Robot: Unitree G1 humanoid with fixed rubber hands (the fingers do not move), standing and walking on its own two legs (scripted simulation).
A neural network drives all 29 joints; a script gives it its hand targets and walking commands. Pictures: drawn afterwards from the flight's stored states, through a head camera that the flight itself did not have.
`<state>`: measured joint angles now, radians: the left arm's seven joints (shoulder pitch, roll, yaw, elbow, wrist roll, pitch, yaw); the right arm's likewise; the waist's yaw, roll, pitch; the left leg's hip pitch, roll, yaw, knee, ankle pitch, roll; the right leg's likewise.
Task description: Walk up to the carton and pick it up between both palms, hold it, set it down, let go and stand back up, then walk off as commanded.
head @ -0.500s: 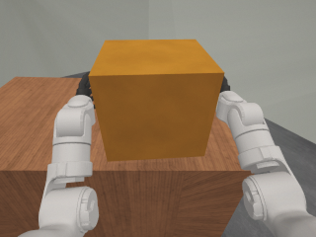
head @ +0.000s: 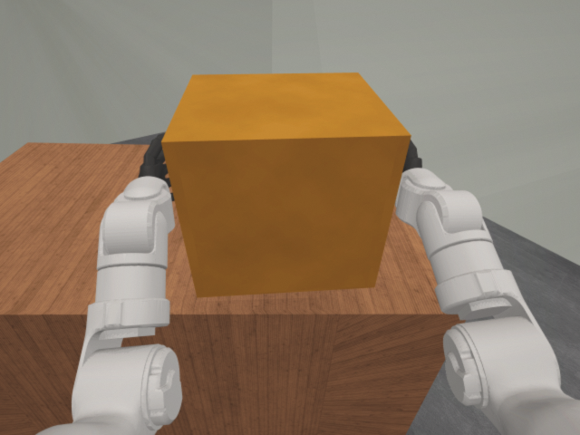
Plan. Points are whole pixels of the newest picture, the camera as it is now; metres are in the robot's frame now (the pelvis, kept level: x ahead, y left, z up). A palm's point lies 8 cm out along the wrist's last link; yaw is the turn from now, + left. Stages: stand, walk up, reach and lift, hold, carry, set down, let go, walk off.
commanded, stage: set down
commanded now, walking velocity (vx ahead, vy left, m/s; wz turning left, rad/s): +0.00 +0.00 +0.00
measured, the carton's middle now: (281, 179) +0.39 +0.01 +0.23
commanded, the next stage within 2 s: none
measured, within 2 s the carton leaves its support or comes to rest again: neither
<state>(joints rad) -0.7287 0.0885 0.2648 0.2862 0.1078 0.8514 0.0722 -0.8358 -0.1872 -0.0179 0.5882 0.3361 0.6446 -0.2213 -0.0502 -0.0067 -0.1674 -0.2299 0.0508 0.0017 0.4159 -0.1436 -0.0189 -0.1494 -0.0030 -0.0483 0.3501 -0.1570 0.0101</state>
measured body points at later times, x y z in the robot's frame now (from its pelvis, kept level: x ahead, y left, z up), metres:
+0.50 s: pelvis +0.02 -0.01 +0.00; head -0.02 +0.02 +0.45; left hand +0.42 +0.18 +0.17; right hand +0.42 -0.16 +0.17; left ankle +0.05 +0.13 -0.74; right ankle +0.02 -0.13 -0.74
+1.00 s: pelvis +0.04 +0.00 +0.00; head +0.00 +0.02 +0.45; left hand +0.44 +0.16 +0.17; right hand +0.43 -0.18 +0.16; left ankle +0.05 +0.13 -0.74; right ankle +0.02 -0.13 -0.74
